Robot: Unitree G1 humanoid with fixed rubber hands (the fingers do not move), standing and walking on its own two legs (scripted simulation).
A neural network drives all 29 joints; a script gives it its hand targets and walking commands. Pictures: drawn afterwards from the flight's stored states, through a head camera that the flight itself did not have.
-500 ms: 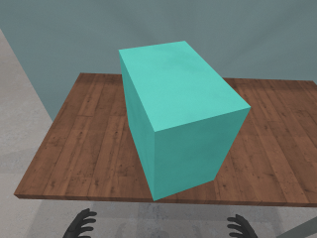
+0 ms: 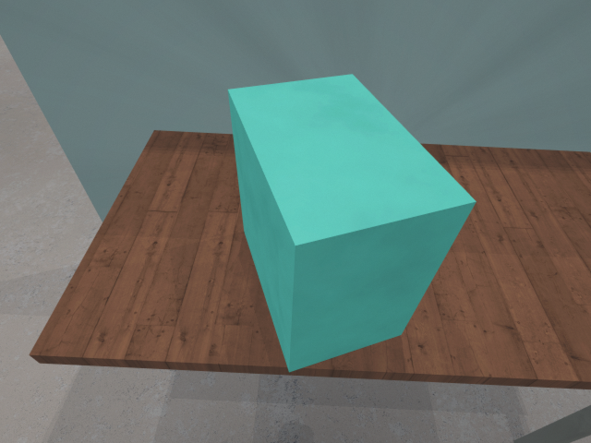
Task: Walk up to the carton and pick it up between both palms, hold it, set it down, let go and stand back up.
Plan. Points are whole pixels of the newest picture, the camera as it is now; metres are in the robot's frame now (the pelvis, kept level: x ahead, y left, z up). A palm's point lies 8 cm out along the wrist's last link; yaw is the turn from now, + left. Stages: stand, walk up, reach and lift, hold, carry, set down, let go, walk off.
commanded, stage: stand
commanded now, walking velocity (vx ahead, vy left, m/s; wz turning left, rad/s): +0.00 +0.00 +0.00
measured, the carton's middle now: (321, 221) +0.42 -0.02 +0.09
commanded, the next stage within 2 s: none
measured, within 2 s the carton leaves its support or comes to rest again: neither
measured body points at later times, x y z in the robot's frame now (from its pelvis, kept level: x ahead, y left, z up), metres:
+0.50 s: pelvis +0.01 +0.00 +0.01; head +0.01 +0.00 +0.46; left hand +0.04 +0.22 -0.14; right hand +0.04 -0.22 -0.14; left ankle +0.00 +0.12 -0.72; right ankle +0.00 -0.12 -0.72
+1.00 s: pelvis +0.00 +0.00 +0.02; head +0.00 +0.00 +0.47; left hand -0.01 +0.20 -0.15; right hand -0.01 -0.21 -0.15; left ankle +0.00 +0.12 -0.72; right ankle +0.00 -0.12 -0.72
